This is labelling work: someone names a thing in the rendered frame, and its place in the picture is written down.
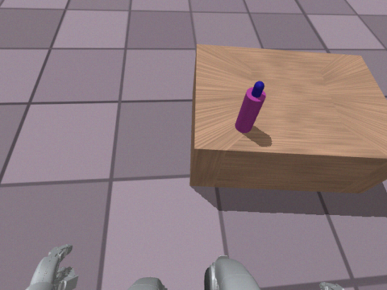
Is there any bottle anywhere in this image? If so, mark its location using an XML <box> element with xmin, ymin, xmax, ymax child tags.
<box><xmin>235</xmin><ymin>81</ymin><xmax>266</xmax><ymax>133</ymax></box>

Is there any left robot hand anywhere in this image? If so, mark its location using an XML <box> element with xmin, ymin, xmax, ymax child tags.
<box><xmin>30</xmin><ymin>244</ymin><xmax>79</xmax><ymax>290</ymax></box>

